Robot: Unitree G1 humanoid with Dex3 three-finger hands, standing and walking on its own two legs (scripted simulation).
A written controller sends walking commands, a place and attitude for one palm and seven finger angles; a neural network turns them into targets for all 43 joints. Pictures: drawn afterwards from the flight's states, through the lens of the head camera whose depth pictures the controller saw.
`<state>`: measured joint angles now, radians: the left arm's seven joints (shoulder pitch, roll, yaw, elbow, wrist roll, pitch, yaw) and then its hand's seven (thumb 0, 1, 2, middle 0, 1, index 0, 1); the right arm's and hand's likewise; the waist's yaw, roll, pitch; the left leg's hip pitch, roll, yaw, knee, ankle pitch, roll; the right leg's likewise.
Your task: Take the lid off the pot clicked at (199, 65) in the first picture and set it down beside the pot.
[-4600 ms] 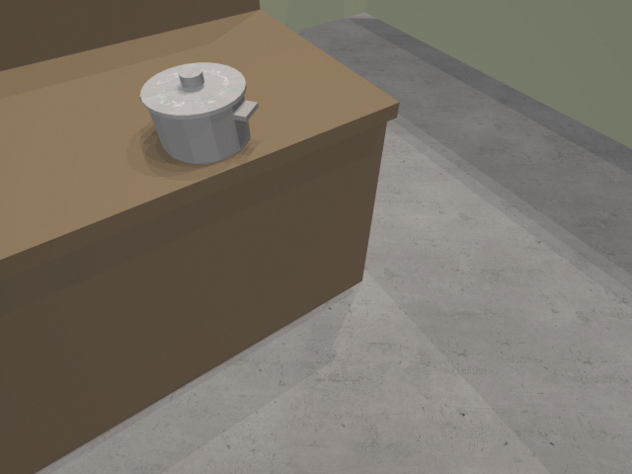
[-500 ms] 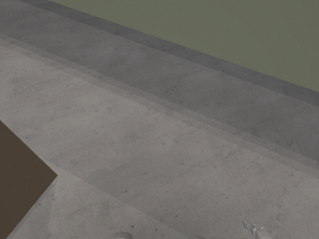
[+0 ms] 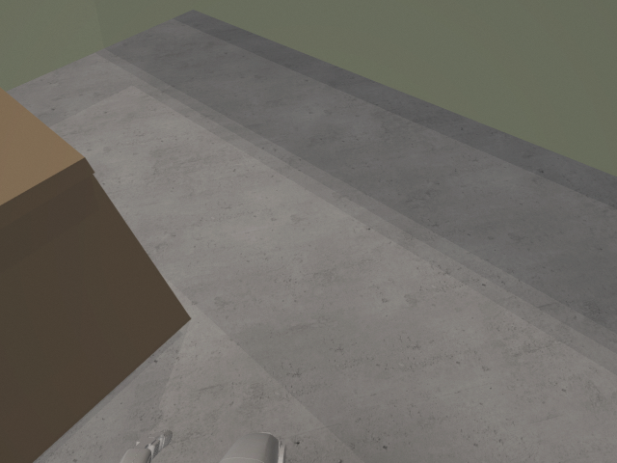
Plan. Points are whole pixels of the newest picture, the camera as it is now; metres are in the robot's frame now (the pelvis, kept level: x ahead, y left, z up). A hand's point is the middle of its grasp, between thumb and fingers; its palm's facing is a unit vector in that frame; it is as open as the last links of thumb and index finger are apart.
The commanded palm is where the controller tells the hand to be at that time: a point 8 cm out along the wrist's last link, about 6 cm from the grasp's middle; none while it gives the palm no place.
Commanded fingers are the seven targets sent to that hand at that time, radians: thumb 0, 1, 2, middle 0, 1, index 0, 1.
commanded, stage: turn to face it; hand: left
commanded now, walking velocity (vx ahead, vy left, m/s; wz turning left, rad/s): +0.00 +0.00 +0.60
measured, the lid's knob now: out of the picture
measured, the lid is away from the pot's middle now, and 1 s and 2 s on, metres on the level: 0.00 0.00 0.00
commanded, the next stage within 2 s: take the last steps up to it in 1.36 s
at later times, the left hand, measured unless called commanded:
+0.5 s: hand out of the picture +0.01 +0.29 -0.16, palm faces +0.33 -0.90 -0.27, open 7.4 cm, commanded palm none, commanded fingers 0.00 0.90 0.90 -0.20 -0.30 -0.20 -0.30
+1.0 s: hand out of the picture -0.04 +0.22 -0.15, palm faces +0.57 -0.78 -0.27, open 7.4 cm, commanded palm none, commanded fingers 0.00 0.90 0.90 -0.20 -0.30 -0.20 -0.30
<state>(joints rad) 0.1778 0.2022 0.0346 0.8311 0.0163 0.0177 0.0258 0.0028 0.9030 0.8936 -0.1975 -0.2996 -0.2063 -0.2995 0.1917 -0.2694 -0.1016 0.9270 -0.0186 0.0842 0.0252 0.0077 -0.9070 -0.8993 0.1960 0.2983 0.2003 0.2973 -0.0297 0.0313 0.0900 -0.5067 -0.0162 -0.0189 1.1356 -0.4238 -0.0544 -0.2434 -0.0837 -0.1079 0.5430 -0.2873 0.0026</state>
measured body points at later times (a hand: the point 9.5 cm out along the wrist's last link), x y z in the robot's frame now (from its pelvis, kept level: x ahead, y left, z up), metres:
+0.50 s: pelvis +0.00 +0.05 +0.01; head +0.04 +0.09 +0.45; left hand -0.01 +0.34 -0.14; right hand +0.16 -0.17 -0.12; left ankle -0.02 +0.14 -0.74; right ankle +0.04 -0.12 -0.67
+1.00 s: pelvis +0.01 +0.01 +0.00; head +0.06 +0.03 +0.45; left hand -0.07 +0.26 -0.13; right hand +0.23 -0.17 -0.14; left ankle -0.08 +0.13 -0.68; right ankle +0.08 -0.09 -0.74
